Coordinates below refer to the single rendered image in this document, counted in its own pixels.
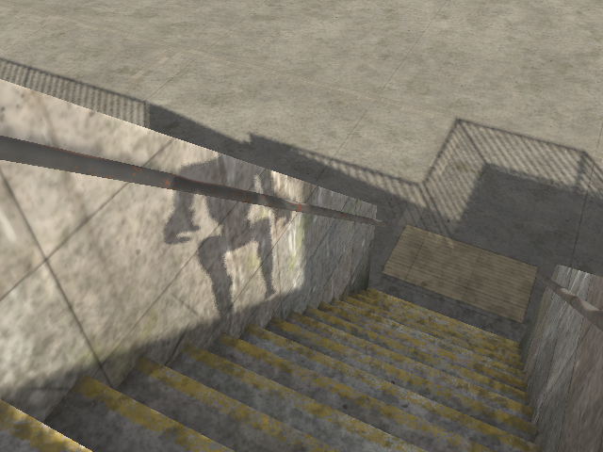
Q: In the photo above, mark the stairs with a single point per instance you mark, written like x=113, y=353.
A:
x=367, y=373

